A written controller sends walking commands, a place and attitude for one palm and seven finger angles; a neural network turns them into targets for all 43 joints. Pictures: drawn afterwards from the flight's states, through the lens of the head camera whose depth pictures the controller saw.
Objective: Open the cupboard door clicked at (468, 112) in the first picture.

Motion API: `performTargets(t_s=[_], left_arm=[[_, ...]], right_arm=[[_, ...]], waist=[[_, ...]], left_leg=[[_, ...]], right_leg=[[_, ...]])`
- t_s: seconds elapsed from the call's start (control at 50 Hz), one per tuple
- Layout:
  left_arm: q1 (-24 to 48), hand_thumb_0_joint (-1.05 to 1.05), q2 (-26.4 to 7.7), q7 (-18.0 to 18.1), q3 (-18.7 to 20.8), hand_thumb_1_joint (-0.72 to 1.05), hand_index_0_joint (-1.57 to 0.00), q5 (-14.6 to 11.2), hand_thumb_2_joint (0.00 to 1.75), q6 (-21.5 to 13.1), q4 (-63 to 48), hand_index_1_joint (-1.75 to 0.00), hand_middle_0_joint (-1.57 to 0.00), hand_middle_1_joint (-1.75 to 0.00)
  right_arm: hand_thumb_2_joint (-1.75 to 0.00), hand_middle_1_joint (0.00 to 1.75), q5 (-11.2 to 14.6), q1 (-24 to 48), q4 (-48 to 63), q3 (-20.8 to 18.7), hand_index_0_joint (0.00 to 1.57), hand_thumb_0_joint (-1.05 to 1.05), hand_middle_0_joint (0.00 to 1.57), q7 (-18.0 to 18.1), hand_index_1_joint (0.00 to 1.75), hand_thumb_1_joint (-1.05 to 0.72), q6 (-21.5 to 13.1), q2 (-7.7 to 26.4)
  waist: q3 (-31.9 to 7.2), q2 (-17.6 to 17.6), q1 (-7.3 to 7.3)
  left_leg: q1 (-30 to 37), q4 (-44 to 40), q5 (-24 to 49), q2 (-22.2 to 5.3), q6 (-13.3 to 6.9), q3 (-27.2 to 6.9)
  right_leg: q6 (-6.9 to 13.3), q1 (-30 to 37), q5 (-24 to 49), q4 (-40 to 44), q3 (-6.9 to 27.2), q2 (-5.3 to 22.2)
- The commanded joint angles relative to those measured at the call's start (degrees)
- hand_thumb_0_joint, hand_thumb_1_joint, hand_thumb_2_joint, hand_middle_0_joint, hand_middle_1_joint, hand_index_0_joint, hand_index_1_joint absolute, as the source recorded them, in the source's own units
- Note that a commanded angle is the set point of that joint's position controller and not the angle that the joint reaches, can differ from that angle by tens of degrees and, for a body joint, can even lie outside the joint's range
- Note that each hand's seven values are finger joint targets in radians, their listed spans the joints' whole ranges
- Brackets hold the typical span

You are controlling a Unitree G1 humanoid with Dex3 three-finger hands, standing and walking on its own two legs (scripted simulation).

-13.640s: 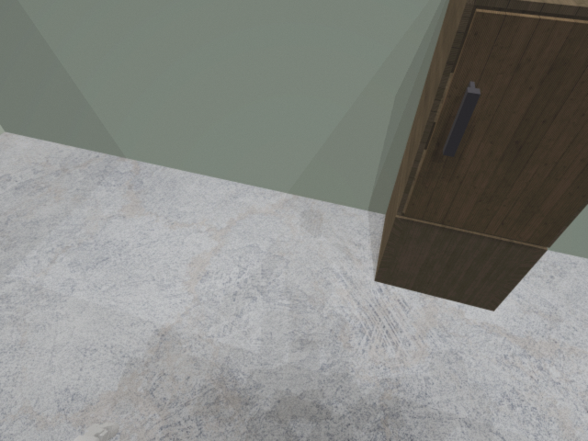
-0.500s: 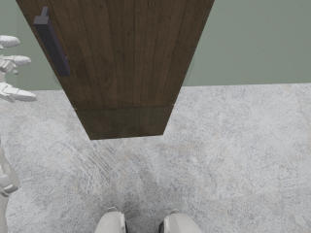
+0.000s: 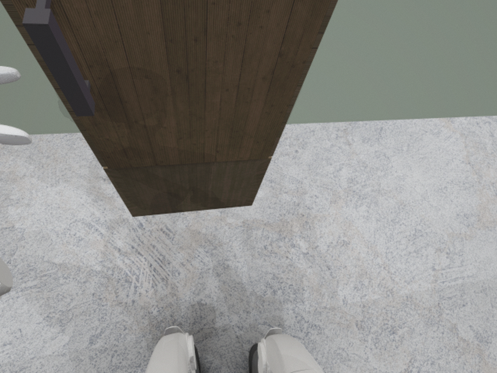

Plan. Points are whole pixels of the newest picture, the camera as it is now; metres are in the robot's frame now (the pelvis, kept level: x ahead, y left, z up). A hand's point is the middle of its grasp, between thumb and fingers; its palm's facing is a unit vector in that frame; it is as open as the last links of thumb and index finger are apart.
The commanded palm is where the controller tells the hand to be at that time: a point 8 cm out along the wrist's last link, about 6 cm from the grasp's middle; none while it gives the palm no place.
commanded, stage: move the hooked fingers beside the handle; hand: left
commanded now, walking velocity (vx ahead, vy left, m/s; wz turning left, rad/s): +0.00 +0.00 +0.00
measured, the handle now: (67, 59) +0.56 +0.24 +0.09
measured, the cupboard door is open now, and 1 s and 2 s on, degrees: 0 0 0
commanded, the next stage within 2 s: slide the fingers in behind the handle in 0.86 s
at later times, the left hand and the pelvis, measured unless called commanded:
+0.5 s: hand out of the picture +0.49 +0.31 +0.10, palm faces +0.09 -1.00 -0.02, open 14.0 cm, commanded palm +0.48 +0.34 +0.08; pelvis -0.01 +0.00 +0.00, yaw +1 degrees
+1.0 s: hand out of the picture +0.49 +0.31 +0.09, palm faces +0.10 -1.00 -0.01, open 14.0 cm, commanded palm +0.48 +0.34 +0.08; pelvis +0.00 -0.01 +0.00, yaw +0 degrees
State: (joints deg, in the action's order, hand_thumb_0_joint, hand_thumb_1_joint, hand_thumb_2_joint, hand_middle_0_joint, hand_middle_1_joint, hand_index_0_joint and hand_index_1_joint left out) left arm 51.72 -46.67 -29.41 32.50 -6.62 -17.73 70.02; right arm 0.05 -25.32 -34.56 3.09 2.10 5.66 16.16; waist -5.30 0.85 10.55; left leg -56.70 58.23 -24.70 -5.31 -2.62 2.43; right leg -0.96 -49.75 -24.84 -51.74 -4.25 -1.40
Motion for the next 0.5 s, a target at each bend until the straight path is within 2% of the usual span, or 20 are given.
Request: performTargets(t_s=[0.0, 0.02, 0.06, 0.08, 0.1, 0.12, 0.16, 0.18, 0.22, 0.28, 0.32, 0.34, 0.36, 0.38, 0.4, 0.42, 0.44, 0.48], left_arm=[[23.11, 0.0, -14.66, 0.29, -0.56, -0.5, -0.3, -1.94, 0.3, -3.29, -13.83, -1.2, -0.3, -1.2], [22.42, 0.0, -15.45, 0.77, 0.13, -0.5, -0.3, -1.68, 0.3, -3.55, -14.18, -1.2, -0.3, -1.2], [23.39, 0.0, -14.49, 1.8, -0.68, -0.5, -0.3, -1.18, 0.3, -4.27, -15.56, -1.2, -0.3, -1.2], [23.81, 0.0, -12.34, 2.2, -2.18, -0.5, -0.3, -1.26, 0.3, -4.22, -14.81, -1.2, -0.3, -1.2], [23.14, 0.0, -11.66, 2.55, -2.5, -0.5, -0.3, -1.29, 0.3, -4.02, -13.17, -1.2, -0.3, -1.2], [23.85, 0.0, -12.64, 2.93, -1.94, -0.5, -0.3, -1.33, 0.3, -3.91, -12.39, -1.2, -0.3, -1.2], [22.51, 0.0, -13.2, 3.26, -1.55, -0.5, -0.3, -0.96, 0.3, -3.45, -10.05, -1.2, -0.3, -1.2], [23.65, 0.0, -15.16, 3.59, -0.56, -0.5, -0.3, -0.59, 0.3, -3.4, -9.94, -1.2, -0.3, -1.2], [22.66, 0.0, -17.28, 3.97, 0.49, -0.5, -0.3, 0.14, 0.3, -3.29, -8.97, -1.2, -0.3, -1.2], [24.9, 0.0, -19.54, 4.06, 0.9, -0.5, -0.3, 0.99, 0.3, -4.55, -9.88, -1.2, -0.3, -1.2], [26.09, 0.0, -19.81, 3.81, 0.83, -0.5, -0.3, 1.07, 0.3, -5.4, -10.47, -1.2, -0.3, -1.2], [28.28, 0.0, -18.56, 3.44, -0.19, -0.5, -0.3, 0.55, 0.3, -6.12, -11.91, -1.2, -0.3, -1.2], [27.57, 0.0, -19.31, 3.16, 0.55, -0.5, -0.3, 0.53, 0.3, -6.14, -11.1, -1.2, -0.3, -1.2], [28.76, 0.0, -18.51, 2.65, -0.44, -0.5, -0.3, 0.18, 0.3, -6.25, -11.62, -1.2, -0.3, -1.2], [28.22, 0.0, -18.75, 2.31, 0.09, -0.5, -0.3, -0.03, 0.3, -6.07, -11.35, -1.2, -0.3, -1.2], [27.7, 0.0, -17.07, 1.74, -1.1, -0.5, -0.3, -0.26, 0.3, -5.57, -10.67, -1.2, -0.3, -1.2], [27.04, 0.0, -17.02, 1.26, -0.86, -0.5, -0.3, -0.68, 0.3, -5.2, -9.84, -1.2, -0.3, -1.2], [26.17, 0.0, -15.28, 0.57, -2.63, -0.5, -0.3, -0.76, 0.3, -3.21, -6.58, -1.2, -0.3, -1.2]], right_arm=[[-0.9, 0.3, 0.11, -9.9, 2.18, -4.93, 0.2, 0.0, 0.2, 0.95, 0.3, -0.9, -0.62, 12.46], [-0.9, 0.3, -0.02, -9.77, 2.22, -4.97, 0.2, 0.0, 0.2, 0.95, 0.3, -0.9, -0.69, 12.52], [-0.9, 0.3, -0.22, -9.74, 1.91, -4.92, 0.2, 0.0, 0.2, 0.81, 0.3, -0.9, -0.53, 12.27], [-0.9, 0.3, -0.28, -9.43, 1.91, -4.82, 0.2, 0.0, 0.2, 0.62, 0.3, -0.9, -0.6, 12.02], [-0.9, 0.3, -0.15, -9.23, 1.87, -4.85, 0.2, 0.0, 0.2, 0.6, 0.3, -0.9, -0.58, 12.07], [-0.9, 0.3, -0.15, -8.9, 1.91, -4.73, 0.2, 0.0, 0.2, 0.76, 0.3, -0.9, -0.67, 12.32], [-0.9, 0.3, 0.06, -8.79, 2.44, -4.52, 0.2, 0.0, 0.2, 0.92, 0.3, -0.9, -0.74, 12.4], [-0.9, 0.3, -0.01, -8.74, 2.47, -4.46, 0.2, 0.0, 0.2, 1.05, 0.3, -0.9, -0.83, 12.61], [-0.9, 0.3, 0.14, -8.41, 3.16, -4.3, 0.2, 0.0, 0.2, 1.22, 0.3, -0.9, -1.1, 12.65], [-0.9, 0.3, 0.14, -7.96, 3.4, -3.97, 0.2, 0.0, 0.2, 1.41, 0.3, -0.9, -1.28, 12.63], [-0.9, 0.3, 0.14, -7.71, 3.38, -3.89, 0.2, 0.0, 0.2, 1.41, 0.3, -0.9, -1.42, 12.68], [-0.9, 0.3, 0.16, -7.83, 3.09, -3.84, 0.2, 0.0, 0.2, 1.5, 0.3, -0.9, -1.4, 12.53], [-0.9, 0.3, 0.11, -7.93, 2.96, -3.97, 0.2, 0.0, 0.2, 1.53, 0.3, -0.9, -1.46, 12.72], [-0.9, 0.3, 0.14, -7.91, 2.67, -3.85, 0.2, 0.0, 0.2, 1.6, 0.3, -0.9, -1.45, 12.78], [-0.9, 0.3, 0.11, -8.22, 2.43, -3.98, 0.2, 0.0, 0.2, 1.63, 0.3, -0.9, -1.45, 12.86], [-0.9, 0.3, 0.17, -8.21, 2.29, -3.94, 0.2, 0.0, 0.2, 1.57, 0.3, -0.9, -1.39, 12.73], [-0.9, 0.3, 0.16, -8.6, 2.16, -3.92, 0.2, 0.0, 0.2, 1.67, 0.3, -0.9, -1.3, 12.75], [-0.9, 0.3, 0.48, -8.59, 1.98, -3.66, 0.2, 0.0, 0.2, 1.8, 0.3, -0.9, -1.0, 12.72]], waist=[[-26.81, 13.18, -0.07], [-26.93, 13.89, -0.72], [-27.47, 16.44, -0.78], [-26.27, 15.46, -0.2], [-24.74, 13.47, 0.01], [-23.39, 12.42, 0.23], [-23.59, 11.84, -0.08], [-23.15, 10.53, 0.08], [-23.14, 10.11, -0.36], [-24.02, 11.4, -0.1], [-24.56, 12.21, 0.15], [-25.51, 13.82, 0.65], [-26.54, 13.41, 0.48], [-26.98, 14.61, 0.89], [-27.77, 14.73, 0.51], [-28.13, 14.8, 0.8], [-28.03, 14.58, 0.56], [-25.63, 11.93, 1.25]], left_leg=[[35.67, -5.04, 30.43, 1.38, 0.85, -7.49], [36.07, -5.31, 30.09, 1.33, 1.11, -7.69], [39.45, -5.52, 32.81, 0.92, 1.74, -8.63], [39.12, -5.69, 31.6, 0.97, 1.74, -8.81], [37.28, -5.85, 28.31, 1.13, 1.51, -8.49], [35.15, -6.14, 25.82, 1.3, 1.3, -8.26], [33.68, -6.13, 25.61, 1.67, 1.11, -7.68], [32.37, -6.17, 24.66, 1.6, 0.99, -7.76], [29.75, -5.92, 23.17, 1.96, 0.7, -6.96], [29.29, -5.1, 22.79, 1.96, 0.72, -6.66], [29.7, -4.86, 22.37, 1.83, 0.81, -6.87], [31.7, -4.56, 23.5, 1.7, 0.94, -7.13], [32.19, -4.45, 23.46, 1.63, 0.98, -7.33], [33.07, -4.32, 23.97, 1.54, 1.09, -7.62], [33.72, -4.33, 24.89, 1.49, 1.23, -7.92], [33.81, -4.01, 24.88, 1.63, 1.08, -7.64], [34.09, -4.01, 25.74, 1.54, 1.14, -7.96], [31.24, -3.95, 23.99, 1.63, 0.73, -7.53]], right_leg=[[1.79, -0.76, 16.53, 4.83, 0.16, -3.17], [1.96, -0.99, 15.53, 4.78, 0.08, -3.07], [2.21, -3.03, 14.71, 4.55, -0.25, -3.08], [2.14, -3.6, 14.04, 4.77, -0.36, -3.12], [2.1, -3.38, 13.07, 5.05, -0.28, -3.08], [2.07, -2.63, 12.61, 5.14, -0.13, -2.92], [2.13, -1.21, 13.4, 4.99, 0.15, -2.87], [2.05, -0.73, 13.19, 4.89, 0.16, -2.74], [1.97, 1.06, 13.45, 4.72, 0.68, -2.6], [1.9, 1.0, 13.52, 4.15, 1.11, -2.61], [1.92, 0.3, 12.82, 4.05, 1.15, -2.67], [2.09, -0.68, 13.15, 3.7, 1.09, -2.77], [1.97, -0.74, 13.0, 3.81, 1.04, -2.82], [1.99, -1.54, 13.04, 3.73, 1.03, -2.81], [2.11, -1.42, 13.26, 3.57, 0.81, -2.84], [1.98, -1.76, 13.46, 3.72, 0.9, -2.8], [2.19, -1.77, 13.76, 3.54, 0.67, -2.87], [1.74, -1.86, 13.66, 4.0, 0.66, -2.81]])
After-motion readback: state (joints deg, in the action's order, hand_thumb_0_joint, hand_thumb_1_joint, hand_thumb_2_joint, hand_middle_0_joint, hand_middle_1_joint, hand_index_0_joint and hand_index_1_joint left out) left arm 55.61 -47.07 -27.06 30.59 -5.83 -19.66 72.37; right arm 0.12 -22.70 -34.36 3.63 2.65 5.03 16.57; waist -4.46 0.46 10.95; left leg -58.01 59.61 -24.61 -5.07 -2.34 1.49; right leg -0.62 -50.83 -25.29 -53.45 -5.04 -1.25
